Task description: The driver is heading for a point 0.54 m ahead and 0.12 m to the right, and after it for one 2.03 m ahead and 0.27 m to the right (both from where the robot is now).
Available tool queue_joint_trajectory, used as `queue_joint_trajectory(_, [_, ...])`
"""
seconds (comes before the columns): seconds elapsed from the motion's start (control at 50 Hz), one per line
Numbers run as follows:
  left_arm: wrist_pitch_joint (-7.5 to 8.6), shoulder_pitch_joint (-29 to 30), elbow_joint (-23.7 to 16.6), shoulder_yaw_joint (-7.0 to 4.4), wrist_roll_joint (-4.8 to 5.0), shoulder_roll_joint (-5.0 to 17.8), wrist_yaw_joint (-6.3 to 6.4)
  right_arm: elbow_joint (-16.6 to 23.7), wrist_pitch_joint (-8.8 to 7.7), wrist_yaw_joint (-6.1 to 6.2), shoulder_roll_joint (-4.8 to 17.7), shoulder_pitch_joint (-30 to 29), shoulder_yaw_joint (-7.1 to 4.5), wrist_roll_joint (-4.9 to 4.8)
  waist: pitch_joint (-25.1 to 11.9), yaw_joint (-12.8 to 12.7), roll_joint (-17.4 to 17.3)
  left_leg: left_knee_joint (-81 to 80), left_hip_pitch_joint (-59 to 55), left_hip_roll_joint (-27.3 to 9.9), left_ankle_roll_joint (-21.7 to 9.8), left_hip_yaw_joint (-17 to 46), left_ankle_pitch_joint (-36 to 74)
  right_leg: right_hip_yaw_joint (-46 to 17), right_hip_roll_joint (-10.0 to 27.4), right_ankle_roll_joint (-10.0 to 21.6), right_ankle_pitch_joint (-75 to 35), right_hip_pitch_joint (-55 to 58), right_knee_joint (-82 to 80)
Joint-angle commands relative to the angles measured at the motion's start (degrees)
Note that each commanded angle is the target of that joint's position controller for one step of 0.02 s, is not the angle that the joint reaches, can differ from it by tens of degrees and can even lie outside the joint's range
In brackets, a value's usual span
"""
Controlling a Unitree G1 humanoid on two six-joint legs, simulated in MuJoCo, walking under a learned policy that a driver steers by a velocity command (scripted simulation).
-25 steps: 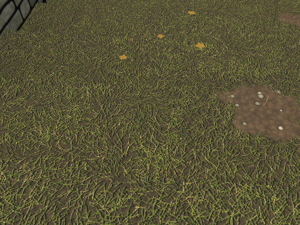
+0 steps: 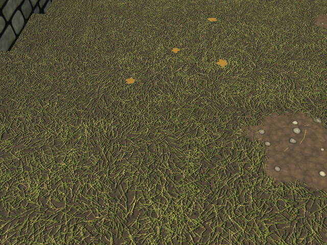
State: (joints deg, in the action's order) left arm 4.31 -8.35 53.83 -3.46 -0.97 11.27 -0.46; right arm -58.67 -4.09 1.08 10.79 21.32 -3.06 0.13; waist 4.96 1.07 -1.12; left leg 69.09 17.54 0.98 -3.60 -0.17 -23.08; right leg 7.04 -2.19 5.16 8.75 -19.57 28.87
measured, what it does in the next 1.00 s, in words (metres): walks ahead: left foot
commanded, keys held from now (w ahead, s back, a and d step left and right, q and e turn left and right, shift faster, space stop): no key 0.94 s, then w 0.06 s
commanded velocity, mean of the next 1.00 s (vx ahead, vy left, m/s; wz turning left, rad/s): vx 0.08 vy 0.00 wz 0.00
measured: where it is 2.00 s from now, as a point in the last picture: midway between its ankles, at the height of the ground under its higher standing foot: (163, 240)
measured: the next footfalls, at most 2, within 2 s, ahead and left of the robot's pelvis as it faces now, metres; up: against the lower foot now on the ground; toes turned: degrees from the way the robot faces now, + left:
left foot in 0.36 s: +0.18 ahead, +0.12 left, +0.00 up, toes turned +2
right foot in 1.90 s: +0.63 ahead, -0.09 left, -0.15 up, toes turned -24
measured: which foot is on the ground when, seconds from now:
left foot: up 0.00-0.34, down 0.36-1.00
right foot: down 0.00-1.00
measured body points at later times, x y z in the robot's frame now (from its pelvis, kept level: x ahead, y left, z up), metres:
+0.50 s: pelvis +0.11 +0.02 +0.01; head +0.11 +0.03 +0.46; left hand +0.11 +0.23 -0.15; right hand +0.15 -0.20 -0.14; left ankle +0.14 +0.11 -0.73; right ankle +0.07 -0.06 -0.73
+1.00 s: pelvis +0.12 +0.03 +0.01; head +0.13 +0.03 +0.46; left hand +0.09 +0.24 -0.15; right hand +0.11 -0.18 -0.15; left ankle +0.14 +0.11 -0.73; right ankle +0.07 -0.06 -0.73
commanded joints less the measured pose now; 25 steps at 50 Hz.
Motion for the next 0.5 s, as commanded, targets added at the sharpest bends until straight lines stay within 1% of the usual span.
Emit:
queue_joint_trajectory(0.02, [0.88,-7.16,0.92,0.22,0.33,1.91,0.56,1.43,1.23,-0.3,2.12,6.37,-0.83,1.41,-5.09,0.77,3.3,-0.38,7.77,-3.71,0.62,2.83,1.94,-13.77,16.8,7.61,-36.13,9.71,-13.49])
queue_joint_trajectory(0.04, [1.44,-8.7,1.49,0.43,0.19,2.31,0.54,1.39,2.02,-0.39,1.71,6.58,-0.93,1.46,-5.17,1.2,3.48,-2.28,6.01,-2.99,0.83,2.48,2.76,-12.34,16.28,7.03,-41.38,8.52,-13.42])
queue_joint_trajectory(0.06, [1.9,-9.69,1.89,0.36,0.27,3.51,0.4,1.41,2.8,-0.35,1.44,6.83,-0.96,1.31,-5.78,1.88,3.94,-3.8,5.7,-2.34,1.17,1.96,3.55,-11.23,16.03,7.26,-45.64,8.72,-13.2])
queue_joint_trajectory(0.08, [2.13,-10.15,2.17,0.3,0.35,4.55,0.38,1.4,3.46,-0.15,1.27,6.51,-0.91,1.32,-5.72,2.43,4.22,-5.92,5.57,-2.27,1.53,1.46,4.88,-9.81,15.65,7.28,-47.88,8.25,-13.29])
queue_joint_trajectory(0.1, [2.18,-10.28,2.14,0.4,0.28,5.08,0.4,1.61,3.93,-0.05,1.33,5.41,-0.85,1.33,-6.08,2.69,4.42,-8.31,5.72,-2.29,1.67,1.11,6.53,-8.51,15.0,7.0,-48.28,8.22,-13.29])
queue_joint_trajectory(0.12, [2.0,-10.53,2.27,0.65,0.33,5.12,0.5,2.06,4.23,0.0,1.37,3.84,-0.71,1.24,-5.89,2.67,5.13,-11.21,6.11,-2.52,1.73,0.54,8.33,-7.32,14.31,6.52,-48.95,8.41,-13.15])
queue_joint_trajectory(0.16, [1.4,-10.92,2.46,1.42,0.32,4.23,0.76,3.06,4.38,0.06,1.38,-0.16,-0.26,0.96,-5.84,2.13,6.57,-18.28,5.37,-2.88,1.76,-0.62,11.85,-5.25,12.6,5.18,-46.87,8.57,-12.85])
queue_joint_trajectory(0.22, [0.5,-13.41,3.33,1.93,0.18,4.23,1.17,3.91,4.59,0.29,1.39,-4.66,0.58,0.44,-6.33,0.13,7.43,-26.1,2.85,-2.66,1.78,-1.92,14.05,-5.13,12.46,4.36,-42.97,10.14,-12.39])
queue_joint_trajectory(0.28, [-0.74,-14.31,3.98,2.35,-0.29,3.98,1.63,3.63,4.57,0.79,1.77,-6.11,1.13,0.46,-5.49,-0.9,7.12,-31.36,-0.08,-2.64,1.62,-1.91,10.56,-7.33,13.91,5.6,-33.8,10.43,-11.62])
queue_joint_trajectory(0.3, [-1.13,-14.06,4.1,2.56,-0.32,3.66,1.83,3.34,4.42,0.94,1.83,-6.03,1.29,0.53,-4.82,-0.94,6.8,-33.69,-1.38,-2.74,1.49,-1.77,9.05,-8.5,14.39,5.8,-29.26,9.98,-11.31])
queue_joint_trajectory(0.32, [-1.47,-13.41,4.15,2.75,-0.14,3.36,2.05,2.82,4.22,1.09,1.54,-5.34,1.51,0.63,-4.18,-0.45,6.16,-37.78,-3.64,-2.86,1.28,-1.71,9.27,-9.5,14.43,5.47,-23.83,9.2,-10.6])
queue_joint_trajectory(0.34, [-1.77,-12.85,4.34,2.9,0.2,3.13,2.24,2.06,3.83,1.2,1.24,-3.96,1.84,0.85,-3.65,0.66,4.44,-45.38,-7.73,-3.64,1.14,-0.94,14.62,-9.92,13.62,3.96,-16.78,7.65,-9.59])
queue_joint_trajectory(0.36, [-1.77,-14.26,4.58,3.09,0.1,2.55,2.36,1.07,3.19,1.45,3.47,-1.86,1.56,1.19,-4.3,0.27,1.5,-47.88,-13.03,-7.39,0.97,3.1,23.82,-10.32,11.76,1.82,-9.3,5.37,-8.29])
queue_joint_trajectory(0.38, [-1.78,-17.8,4.88,2.86,0.14,2.28,2.39,0.88,2.44,1.57,6.83,-0.59,1.13,1.45,-4.67,-2.37,-2.52,-46.82,-16.19,-12.9,-0.06,8.31,36.63,-8.55,8.0,0.42,0.53,3.14,-6.22])
queue_joint_trajectory(0.4, [-2.56,-22.07,6.63,3.51,1.07,-1.23,2.24,0.34,2.64,1.42,5.83,-4.02,1.51,-0.04,-3.73,-4.57,-9.03,-46.88,-9.91,-13.84,-3.51,9.16,36.48,-6.46,5.07,-0.75,8.48,6.55,-9.05])
queue_joint_trajectory(0.42, [-3.12,-20.19,7.22,3.22,0.58,0.91,2.4,0.55,2.65,0.9,2.64,-5.48,2.18,-0.11,-1.99,-3.39,-7.17,-48.52,-6.34,-12.08,-2.84,9.09,30.11,-6.9,5.26,-1.52,6.89,9.75,-10.36])
queue_joint_trajectory(0.44, [-3.42,-17.56,6.94,2.84,0.57,2.0,2.41,0.41,2.63,0.65,1.62,-5.97,2.43,-0.23,-0.42,-2.52,-4.94,-49.19,-4.87,-9.8,-1.48,7.4,25.87,-7.58,5.51,-1.68,4.23,10.24,-10.23])
queue_joint_trajectory(0.46, [-3.55,-15.91,6.73,2.91,0.69,1.69,2.25,-0.19,2.71,0.74,1.64,-5.54,2.53,-0.18,-1.26,-2.13,-3.53,-49.83,-4.77,-8.6,-0.74,6.57,23.56,-8.02,6.1,-1.71,2.35,11.91,-10.44])
queue_joint_trajectory(0.48, [-3.63,-14.82,6.59,2.91,0.63,1.6,2.07,-0.8,2.69,1.08,1.79,-4.83,2.53,-0.29,-1.1,-1.96,-2.74,-50.12,-5.14,-7.83,-0.34,5.98,22.8,-8.28,6.67,-1.66,1.01,12.01,-10.54])
queue_joint_trajectory(0.5, [-3.57,-14.75,6.76,3.2,0.56,0.83,2.0,-1.46,2.66,1.22,2.06,-4.27,2.48,-0.45,-1.54,-1.92,-2.12,-50.21,-6.22,-7.54,-0.22,5.73,22.85,-8.46,7.09,-1.71,0.48,11.99,-10.86])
